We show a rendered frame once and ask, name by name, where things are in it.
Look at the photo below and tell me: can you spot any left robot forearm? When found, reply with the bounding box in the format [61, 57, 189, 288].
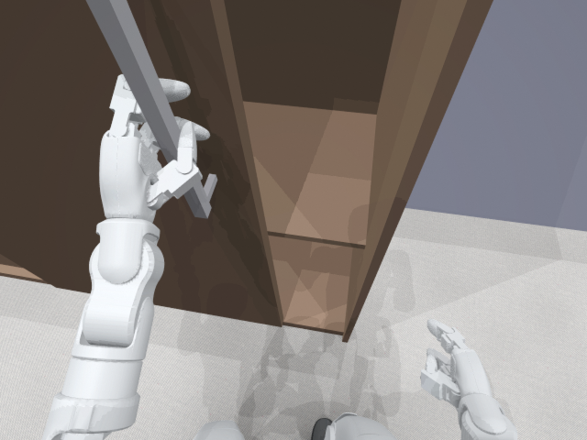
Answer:
[41, 218, 164, 440]

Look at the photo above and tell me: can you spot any right robot forearm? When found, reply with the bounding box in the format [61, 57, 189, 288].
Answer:
[458, 393, 517, 440]

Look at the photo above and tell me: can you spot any robot right thigh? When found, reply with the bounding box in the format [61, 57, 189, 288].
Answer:
[325, 416, 397, 440]

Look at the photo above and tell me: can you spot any robot right hand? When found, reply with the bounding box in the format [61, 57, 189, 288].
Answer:
[421, 319, 493, 410]

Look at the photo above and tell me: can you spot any robot right foot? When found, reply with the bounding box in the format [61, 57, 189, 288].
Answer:
[311, 418, 333, 440]

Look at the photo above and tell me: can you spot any robot left hand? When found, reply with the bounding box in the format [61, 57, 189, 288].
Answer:
[99, 74, 210, 223]

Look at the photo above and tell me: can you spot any handle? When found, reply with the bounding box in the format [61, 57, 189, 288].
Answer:
[86, 0, 217, 219]

